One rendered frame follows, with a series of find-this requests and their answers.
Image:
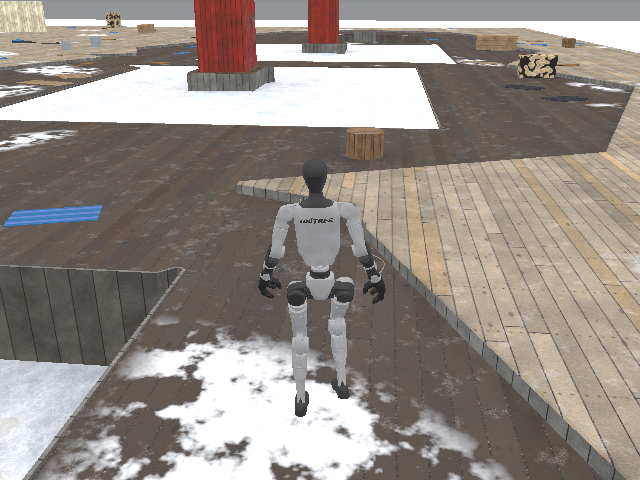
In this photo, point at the right robot hand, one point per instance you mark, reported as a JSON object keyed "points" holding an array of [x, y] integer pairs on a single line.
{"points": [[378, 287]]}

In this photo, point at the left robot hand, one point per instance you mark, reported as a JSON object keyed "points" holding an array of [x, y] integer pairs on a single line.
{"points": [[271, 284]]}

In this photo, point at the left robot upper arm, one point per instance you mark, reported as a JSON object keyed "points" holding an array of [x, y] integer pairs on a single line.
{"points": [[285, 214]]}

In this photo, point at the right robot upper arm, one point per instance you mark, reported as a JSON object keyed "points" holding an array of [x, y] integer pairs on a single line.
{"points": [[349, 212]]}

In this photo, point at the robot right forearm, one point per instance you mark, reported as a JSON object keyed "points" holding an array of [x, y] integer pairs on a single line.
{"points": [[370, 266]]}

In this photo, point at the robot right foot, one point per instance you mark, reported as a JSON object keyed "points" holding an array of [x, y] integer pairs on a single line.
{"points": [[342, 391]]}

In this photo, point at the robot left forearm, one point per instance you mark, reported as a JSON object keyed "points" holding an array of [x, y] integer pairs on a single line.
{"points": [[268, 266]]}

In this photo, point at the humanoid robot torso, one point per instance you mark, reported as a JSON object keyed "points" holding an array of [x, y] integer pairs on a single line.
{"points": [[318, 241]]}

